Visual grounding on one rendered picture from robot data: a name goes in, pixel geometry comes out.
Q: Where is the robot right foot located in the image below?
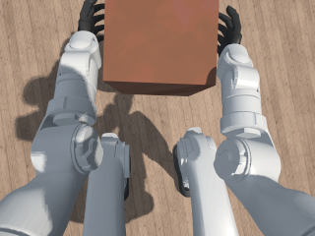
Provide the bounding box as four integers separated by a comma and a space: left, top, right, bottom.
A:
173, 146, 191, 198

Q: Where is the robot right thigh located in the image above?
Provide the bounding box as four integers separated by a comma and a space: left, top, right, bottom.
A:
176, 133, 239, 236

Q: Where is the right robot hand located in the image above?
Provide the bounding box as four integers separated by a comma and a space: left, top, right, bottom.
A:
217, 5, 242, 57

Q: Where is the left robot hand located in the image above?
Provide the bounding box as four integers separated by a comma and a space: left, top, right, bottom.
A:
77, 0, 105, 42

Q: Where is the right robot forearm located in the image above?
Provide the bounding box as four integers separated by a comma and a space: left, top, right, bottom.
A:
216, 43, 276, 149

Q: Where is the carton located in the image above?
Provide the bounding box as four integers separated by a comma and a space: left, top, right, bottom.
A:
102, 0, 220, 96

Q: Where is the right robot upper arm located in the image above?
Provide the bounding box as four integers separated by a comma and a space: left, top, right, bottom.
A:
213, 137, 315, 236

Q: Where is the left robot forearm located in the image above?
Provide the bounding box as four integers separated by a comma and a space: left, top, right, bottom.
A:
31, 30, 102, 163

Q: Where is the left robot upper arm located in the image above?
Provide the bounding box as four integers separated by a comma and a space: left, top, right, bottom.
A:
0, 124, 103, 236

